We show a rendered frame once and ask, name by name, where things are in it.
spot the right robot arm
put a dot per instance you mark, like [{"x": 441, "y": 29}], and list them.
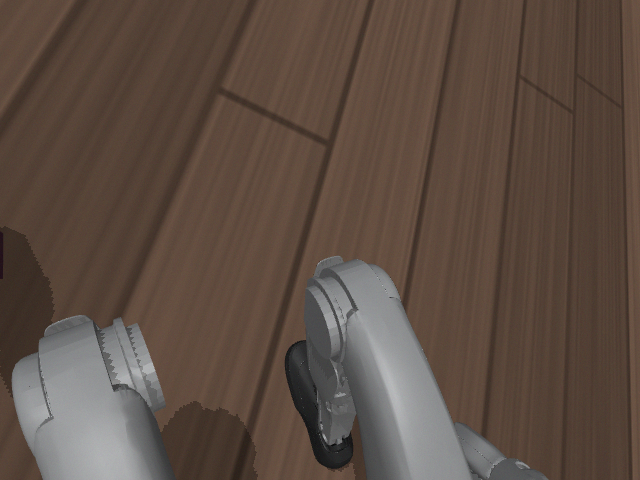
[{"x": 515, "y": 469}]

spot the right robot hand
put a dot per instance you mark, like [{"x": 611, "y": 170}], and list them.
[{"x": 482, "y": 456}]

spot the right robot foot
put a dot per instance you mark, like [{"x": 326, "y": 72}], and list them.
[{"x": 304, "y": 395}]

